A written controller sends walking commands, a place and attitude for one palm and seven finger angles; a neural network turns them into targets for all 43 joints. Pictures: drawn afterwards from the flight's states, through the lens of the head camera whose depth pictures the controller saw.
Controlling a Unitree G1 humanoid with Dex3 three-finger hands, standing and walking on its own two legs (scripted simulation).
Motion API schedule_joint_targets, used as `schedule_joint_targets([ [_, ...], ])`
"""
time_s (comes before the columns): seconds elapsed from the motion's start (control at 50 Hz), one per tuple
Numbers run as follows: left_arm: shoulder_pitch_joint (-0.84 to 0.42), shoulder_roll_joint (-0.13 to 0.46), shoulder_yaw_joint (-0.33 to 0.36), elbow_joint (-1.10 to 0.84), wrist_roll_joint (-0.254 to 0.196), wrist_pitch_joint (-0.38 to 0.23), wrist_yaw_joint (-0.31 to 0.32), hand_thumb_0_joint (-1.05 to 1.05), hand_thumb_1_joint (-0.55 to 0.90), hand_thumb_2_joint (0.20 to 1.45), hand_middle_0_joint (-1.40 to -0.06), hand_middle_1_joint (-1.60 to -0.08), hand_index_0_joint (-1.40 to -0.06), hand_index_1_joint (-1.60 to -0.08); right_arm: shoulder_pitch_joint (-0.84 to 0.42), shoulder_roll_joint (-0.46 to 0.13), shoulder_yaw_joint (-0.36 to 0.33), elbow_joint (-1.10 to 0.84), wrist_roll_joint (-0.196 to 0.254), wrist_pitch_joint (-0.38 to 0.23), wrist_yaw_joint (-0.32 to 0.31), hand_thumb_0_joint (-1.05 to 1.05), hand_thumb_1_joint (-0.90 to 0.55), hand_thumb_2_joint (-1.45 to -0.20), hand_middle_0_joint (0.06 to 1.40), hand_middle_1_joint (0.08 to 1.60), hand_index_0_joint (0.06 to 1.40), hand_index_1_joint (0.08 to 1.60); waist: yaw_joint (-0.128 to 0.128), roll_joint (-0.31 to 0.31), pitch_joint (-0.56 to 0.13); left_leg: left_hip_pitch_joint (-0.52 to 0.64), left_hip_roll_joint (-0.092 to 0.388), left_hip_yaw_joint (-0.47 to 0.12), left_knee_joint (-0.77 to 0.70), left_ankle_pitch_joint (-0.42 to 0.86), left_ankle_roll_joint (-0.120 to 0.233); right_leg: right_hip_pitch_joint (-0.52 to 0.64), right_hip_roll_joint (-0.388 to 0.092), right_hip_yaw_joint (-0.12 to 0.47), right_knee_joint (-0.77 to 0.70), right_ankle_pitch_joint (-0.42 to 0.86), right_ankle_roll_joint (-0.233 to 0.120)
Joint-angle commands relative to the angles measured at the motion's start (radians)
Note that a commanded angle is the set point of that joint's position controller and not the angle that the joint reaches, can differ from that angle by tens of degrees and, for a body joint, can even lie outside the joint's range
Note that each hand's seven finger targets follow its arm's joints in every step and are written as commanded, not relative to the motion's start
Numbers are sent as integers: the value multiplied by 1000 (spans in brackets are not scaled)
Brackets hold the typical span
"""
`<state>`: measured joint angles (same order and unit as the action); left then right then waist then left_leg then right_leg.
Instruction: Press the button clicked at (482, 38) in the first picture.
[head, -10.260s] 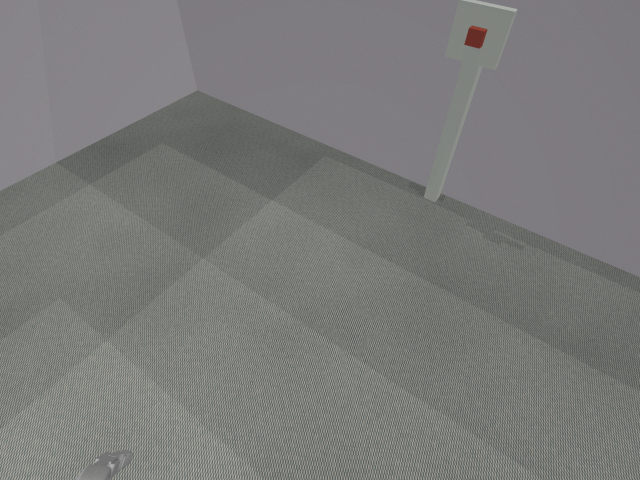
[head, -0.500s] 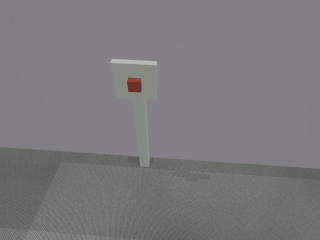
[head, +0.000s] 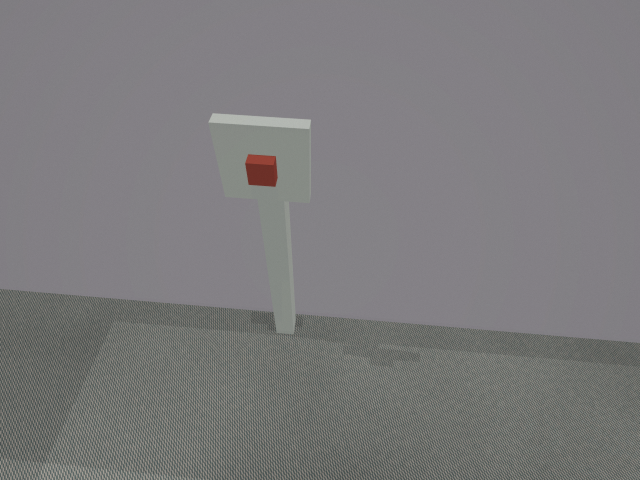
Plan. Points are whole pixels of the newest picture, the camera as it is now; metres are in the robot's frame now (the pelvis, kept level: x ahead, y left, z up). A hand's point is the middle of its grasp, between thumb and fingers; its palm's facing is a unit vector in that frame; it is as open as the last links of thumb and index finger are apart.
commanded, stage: shuffle to correct the standing spot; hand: left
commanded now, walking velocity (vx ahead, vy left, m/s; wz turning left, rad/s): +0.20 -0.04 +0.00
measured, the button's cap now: (262, 169) +0.64 +0.16 +0.00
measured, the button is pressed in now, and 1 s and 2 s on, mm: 0 0 0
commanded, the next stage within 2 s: come to a stop and stand still in 0.52 s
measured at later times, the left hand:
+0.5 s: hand (191, 454) +0.18 +0.20 -0.15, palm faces +0.00 -0.98 -0.18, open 7.4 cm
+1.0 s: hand (242, 422) +0.23 +0.13 -0.15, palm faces +0.05 -0.97 -0.25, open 7.3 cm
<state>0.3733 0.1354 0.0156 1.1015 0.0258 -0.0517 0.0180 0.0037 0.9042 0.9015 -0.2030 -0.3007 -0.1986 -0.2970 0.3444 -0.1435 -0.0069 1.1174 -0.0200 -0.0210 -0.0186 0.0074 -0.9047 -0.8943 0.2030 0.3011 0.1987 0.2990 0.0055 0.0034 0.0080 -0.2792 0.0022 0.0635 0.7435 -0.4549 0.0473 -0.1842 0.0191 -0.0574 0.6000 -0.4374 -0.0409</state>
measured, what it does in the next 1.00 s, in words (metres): walks ahead: left foot, then right foot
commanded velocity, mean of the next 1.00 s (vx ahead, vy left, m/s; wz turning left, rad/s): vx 0.04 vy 0.01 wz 0.00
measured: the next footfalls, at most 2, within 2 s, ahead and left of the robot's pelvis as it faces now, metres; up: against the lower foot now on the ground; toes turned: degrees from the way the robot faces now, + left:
left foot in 0.20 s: +0.15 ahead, +0.12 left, +0.00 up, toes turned +4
right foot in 0.66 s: +0.22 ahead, -0.11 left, +0.00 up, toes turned +0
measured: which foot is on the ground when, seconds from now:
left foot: up 0.00-0.18, down 0.20-0.66, up 0.68-1.00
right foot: down 0.00-0.20, up 0.22-0.64, down 0.66-1.00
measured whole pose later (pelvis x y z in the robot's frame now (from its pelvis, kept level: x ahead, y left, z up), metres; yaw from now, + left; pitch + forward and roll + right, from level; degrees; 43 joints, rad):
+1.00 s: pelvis +0.17 -0.05 +0.02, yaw +0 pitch +0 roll +2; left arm 0.20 0.16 0.04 0.99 0.02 -0.01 0.04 -0.01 0.92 0.90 -0.21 -0.30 -0.20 -0.30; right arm 0.20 -0.16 -0.05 1.03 -0.01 0.05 -0.03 0.01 -0.91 -0.89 0.20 0.30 0.20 0.30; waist 0.01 0.00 0.07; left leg -0.44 -0.01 0.04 0.92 -0.43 -0.06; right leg -0.25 0.00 -0.13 0.48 -0.24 -0.09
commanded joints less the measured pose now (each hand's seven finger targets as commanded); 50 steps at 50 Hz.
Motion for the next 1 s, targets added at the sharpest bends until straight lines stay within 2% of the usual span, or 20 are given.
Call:
schedule_joint_targets([
  [0.0,278,139,36,47,14,-21,28,0,900,900,-200,-300,-200,-300,-201,-63,-19,-152,0,-43,10,0,-900,-900,200,300,200,300,96,-125,118,-539,41,-37,319,-130,7,337,-365,412,-241,781,-241],
  [0.06,153,148,34,6,17,-21,28,0,900,900,-200,-300,-200,-300,-207,-36,-21,-163,13,-36,26,0,-900,-900,200,300,200,300,32,-105,100,-370,67,-43,131,-59,9,172,-315,276,-255,621,-185],
  [0.12,55,154,36,0,-3,-15,11,0,900,900,-200,-300,-200,-300,-27,-18,-14,-95,8,-34,22,0,-900,-900,200,300,200,300,-74,-93,46,88,-34,110,-115,252,3,-81,-171,89,-191,531,-96],
  [0.14,54,145,36,2,-8,-13,8,0,900,900,-200,-300,-200,-300,81,-56,-21,-62,4,-37,13,0,-900,-900,200,300,200,300,-113,-42,1,235,-10,59,-173,299,12,-126,-138,66,-31,544,-76],
  [0.16,75,117,30,-9,-11,-12,4,0,900,900,-200,-300,-200,-300,199,-147,-43,-33,-7,-44,1,0,-900,-900,200,300,200,300,-147,127,-80,390,154,-176,-223,387,82,-247,-65,14,243,377,-27],
  [0.18,89,75,23,-37,-18,-12,1,0,900,900,-200,-300,-200,-300,276,-237,-57,-31,-10,-48,-7,0,-900,-900,200,300,200,300,-137,341,-165,454,432,-557,-383,584,206,-393,30,-18,573,-153,5],
  [0.2,70,108,34,-55,-9,-4,5,0,900,900,-200,-300,-200,-300,223,-254,-57,-49,1,-33,-11,0,-900,-900,200,300,200,300,-117,216,-151,383,483,-614,-431,513,279,-417,-15,73,697,-156,-19],
  [0.22,9,106,33,-78,-2,1,5,0,900,900,-200,-300,-200,-300,151,-238,-57,-77,0,-31,-12,0,-900,-900,200,300,200,300,-100,117,-46,241,479,-598,-457,403,297,-457,-44,74,754,-118,-17],
  [0.26,-19,69,34,-61,11,11,-11,0,900,900,-200,-300,-200,-300,24,-140,-34,-103,-6,-44,-13,0,-900,-900,200,300,200,300,-37,88,103,43,379,-403,-486,375,214,-466,-105,85,704,24,3],
  [0.34,52,33,27,-47,7,39,-25,0,900,900,-200,-300,-200,-300,-8,-126,-28,-106,-4,-62,-12,0,-900,-900,200,300,200,300,19,118,25,-7,258,-136,-495,520,142,-334,-97,24,541,152,36],
  [0.52,-194,58,31,-150,2,43,-31,0,900,900,-200,-300,-200,-300,60,-166,-55,-97,-20,-34,-5,0,-900,-900,200,300,200,300,-44,109,40,52,286,-163,-495,393,145,-267,-81,-15,155,131,39],
  [0.6,-97,80,43,-125,2,28,-30,0,900,900,-200,-300,-200,-300,43,-157,-57,-89,-17,-15,-5,0,-900,-900,200,300,200,300,6,52,-7,-19,228,-124,-348,221,73,1,-34,-49,-109,200,31],
  [0.62,-34,120,50,-102,4,18,-21,0,900,900,-200,-300,-200,-300,49,-126,-50,-88,-8,-16,1,0,-900,-900,200,300,200,300,35,-43,-44,-116,166,-71,-216,158,33,163,-92,32,-178,225,15],
  [0.64,43,191,61,-77,8,4,-7,0,900,900,-200,-300,-200,-300,72,-51,-30,-97,1,-21,3,0,-900,-900,200,300,200,300,58,-286,-93,-306,41,50,16,-58,-26,339,-322,294,-229,351,-50],
  [0.66,83,232,60,-85,-6,6,-2,0,900,900,-200,-300,-200,-300,25,-63,-25,-123,4,-12,-6,0,-900,-900,200,300,200,300,75,-286,-92,-327,21,4,192,-223,-40,264,-447,416,-287,568,-137],
  [0.68,12,196,46,-94,-9,4,2,0,900,900,-200,-300,-200,-300,45,-60,-28,-101,3,-6,-9,0,-900,-900,200,300,200,300,35,-169,-66,-269,54,-54,250,-162,-48,154,-426,335,-303,602,-169],
  [0.72,-124,134,29,-117,-10,-2,12,0,900,900,-200,-300,-200,-300,74,-34,-21,-53,5,11,-9,0,-900,-900,200,300,200,300,-26,-160,-26,-172,74,-48,233,-48,-72,46,-337,212,-288,828,-123],
  [0.76,-131,128,22,-122,-13,-4,17,0,900,900,-200,-300,-200,-300,72,-21,-17,-37,14,23,-10,0,-900,-900,200,300,200,300,-31,-110,-27,-130,59,-38,182,9,-90,26,-301,124,-241,1037,-117],
  [0.82,-95,159,45,-131,-9,12,28,0,900,900,-200,-300,-200,-300,30,-29,-28,-59,14,45,-10,0,-900,-900,200,300,200,300,-3,-59,-49,-142,32,-16,130,41,-106,73,-322,121,-208,1067,-146],
  [0.98,-58,199,68,-140,-1,38,34,0,900,900,-200,-300,-200,-300,-107,-81,-51,-153,7,70,-2,0,-900,-900,200,300,200,300,30,-110,-41,-215,17,-75,210,19,-111,91,-373,196,-216,943,-196],
])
